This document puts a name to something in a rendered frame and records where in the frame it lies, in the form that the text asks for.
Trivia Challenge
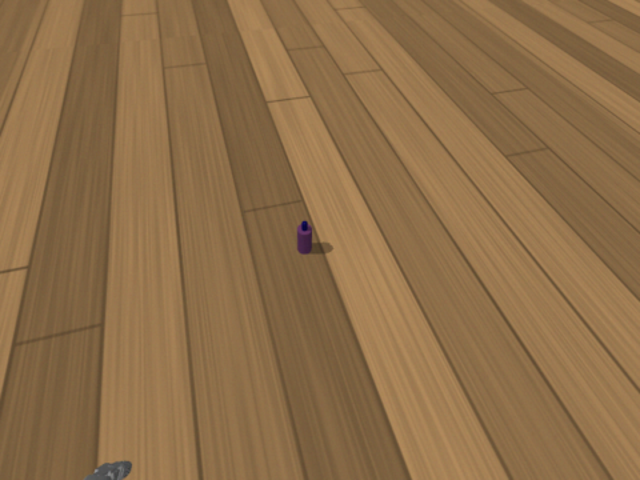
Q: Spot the left robot hand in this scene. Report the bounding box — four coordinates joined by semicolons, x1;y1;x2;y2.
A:
83;461;132;480

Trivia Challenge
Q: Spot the bottle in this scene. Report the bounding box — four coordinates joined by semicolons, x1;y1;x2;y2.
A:
297;221;312;254

